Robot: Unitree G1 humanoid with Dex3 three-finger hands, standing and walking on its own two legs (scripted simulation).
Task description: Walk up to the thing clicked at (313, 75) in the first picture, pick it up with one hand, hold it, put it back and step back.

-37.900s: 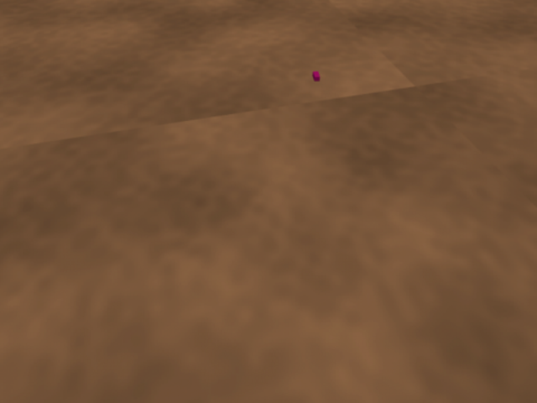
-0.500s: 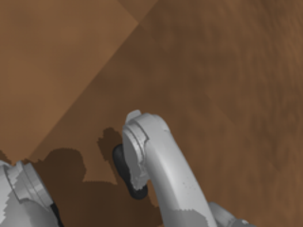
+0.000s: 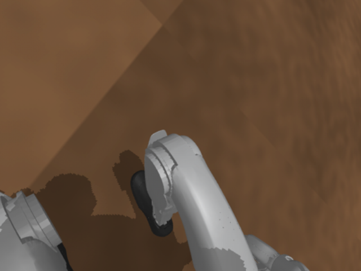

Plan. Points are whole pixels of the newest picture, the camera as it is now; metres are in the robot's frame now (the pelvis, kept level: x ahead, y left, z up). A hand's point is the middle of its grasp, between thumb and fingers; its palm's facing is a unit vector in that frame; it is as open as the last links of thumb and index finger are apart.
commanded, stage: close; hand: left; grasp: from above
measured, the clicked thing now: out of the picture +0.46 +0.41 -0.30
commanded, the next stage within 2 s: settle in 0.96 s
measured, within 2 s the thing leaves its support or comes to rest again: neither
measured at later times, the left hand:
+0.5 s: hand out of the picture +0.44 +0.39 -0.25, palm faces -0.25 -0.34 -0.91, open 9.6 cm
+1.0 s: hand out of the picture +0.44 +0.39 -0.24, palm faces -0.29 -0.32 -0.90, open 7.4 cm
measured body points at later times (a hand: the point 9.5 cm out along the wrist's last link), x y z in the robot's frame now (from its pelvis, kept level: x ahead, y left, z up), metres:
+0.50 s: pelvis +0.00 +0.00 +0.00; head +0.28 +0.16 +0.31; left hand +0.45 +0.41 -0.20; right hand +0.05 -0.24 -0.04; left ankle +0.07 +0.13 -0.28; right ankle +0.12 -0.13 -0.28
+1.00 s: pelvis +0.00 +0.00 +0.00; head +0.28 +0.15 +0.31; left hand +0.45 +0.40 -0.19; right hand +0.05 -0.24 -0.05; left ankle +0.07 +0.13 -0.28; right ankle +0.12 -0.13 -0.28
